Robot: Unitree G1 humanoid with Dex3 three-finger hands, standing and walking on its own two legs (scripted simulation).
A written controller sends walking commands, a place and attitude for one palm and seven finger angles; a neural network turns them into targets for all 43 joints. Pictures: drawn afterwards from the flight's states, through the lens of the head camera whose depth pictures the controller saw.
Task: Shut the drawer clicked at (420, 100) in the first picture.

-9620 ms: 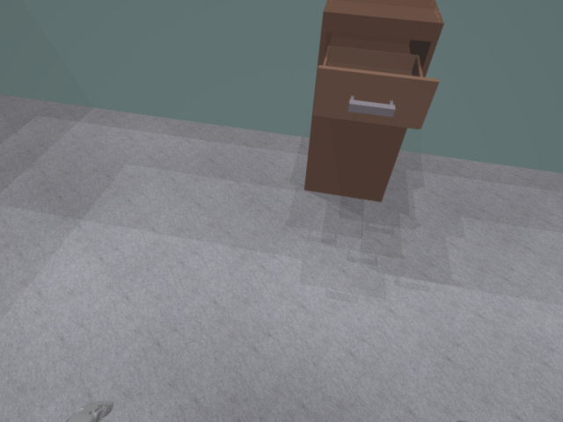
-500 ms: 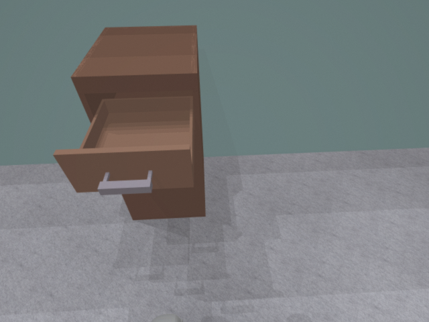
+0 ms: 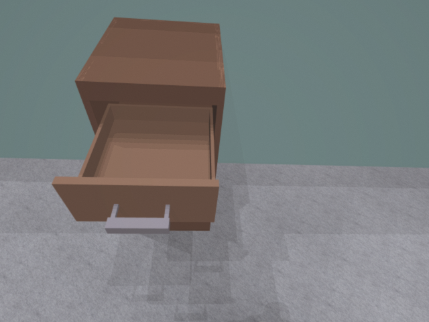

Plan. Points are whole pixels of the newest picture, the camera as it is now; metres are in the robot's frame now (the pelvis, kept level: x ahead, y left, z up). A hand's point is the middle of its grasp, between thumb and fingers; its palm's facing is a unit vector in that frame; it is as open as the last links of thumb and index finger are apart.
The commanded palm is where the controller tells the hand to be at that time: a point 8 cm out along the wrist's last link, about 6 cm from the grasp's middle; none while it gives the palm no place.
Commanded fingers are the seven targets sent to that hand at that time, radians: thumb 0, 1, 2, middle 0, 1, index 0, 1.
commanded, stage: come to a stop and stand still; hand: left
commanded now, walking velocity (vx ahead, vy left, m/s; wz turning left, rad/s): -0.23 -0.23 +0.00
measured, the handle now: (140, 217) +0.34 +0.20 -0.07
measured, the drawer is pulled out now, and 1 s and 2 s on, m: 0.29 0.29 0.29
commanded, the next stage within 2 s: look again from close up in 1.42 s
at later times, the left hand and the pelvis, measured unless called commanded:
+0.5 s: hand out of the picture +0.07 +0.13 -0.16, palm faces +0.04 -0.96 -0.27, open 7.2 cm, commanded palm none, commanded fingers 0.00 0.90 0.90 -0.20 -0.30 -0.20 -0.30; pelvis +0.01 -0.06 +0.00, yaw +0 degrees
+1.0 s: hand out of the picture -0.02 +0.14 -0.18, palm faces +0.06 -0.98 -0.20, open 7.3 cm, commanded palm none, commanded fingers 0.00 0.90 0.90 -0.20 -0.30 -0.20 -0.30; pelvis +0.00 -0.04 +0.00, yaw +0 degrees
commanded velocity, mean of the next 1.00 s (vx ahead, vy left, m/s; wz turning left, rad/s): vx -0.01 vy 0.01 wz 0.00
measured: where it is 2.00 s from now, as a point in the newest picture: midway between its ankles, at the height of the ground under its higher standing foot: outside the picture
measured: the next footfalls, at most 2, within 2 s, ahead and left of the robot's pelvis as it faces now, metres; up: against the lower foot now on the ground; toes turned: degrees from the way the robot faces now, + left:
right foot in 0.32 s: +0.11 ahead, -0.16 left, +0.00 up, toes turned +4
left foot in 0.72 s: +0.04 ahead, +0.07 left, +0.00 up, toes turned +9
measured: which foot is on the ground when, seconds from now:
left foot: down 0.00-0.38, up 0.40-0.70, down 0.72-1.00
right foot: up 0.00-0.30, down 0.32-1.00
